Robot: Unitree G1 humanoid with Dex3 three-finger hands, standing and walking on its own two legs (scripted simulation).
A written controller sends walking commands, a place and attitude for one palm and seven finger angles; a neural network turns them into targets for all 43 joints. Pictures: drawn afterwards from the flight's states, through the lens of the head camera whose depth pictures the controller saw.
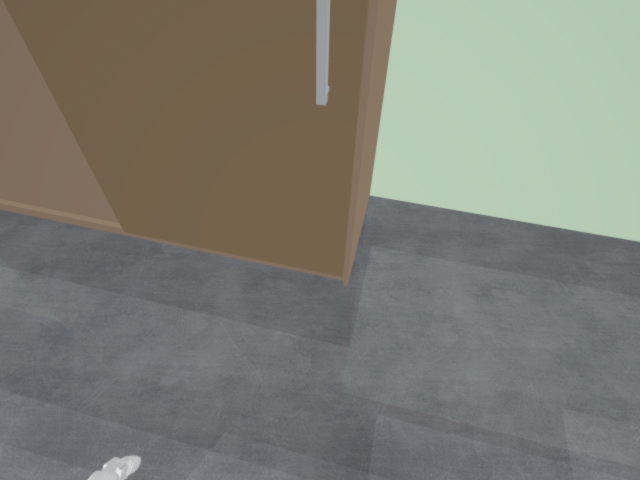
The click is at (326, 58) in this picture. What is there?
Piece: wardrobe's sliding door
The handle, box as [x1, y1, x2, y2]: [316, 0, 329, 105]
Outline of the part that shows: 317,0 316,103 324,105 327,100 328,91 327,65 329,0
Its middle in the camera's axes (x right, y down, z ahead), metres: +0.01 -0.43 +0.84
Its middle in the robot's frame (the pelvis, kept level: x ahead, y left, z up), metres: +0.93 +0.05 +0.16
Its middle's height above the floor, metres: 0.92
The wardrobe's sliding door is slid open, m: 0.00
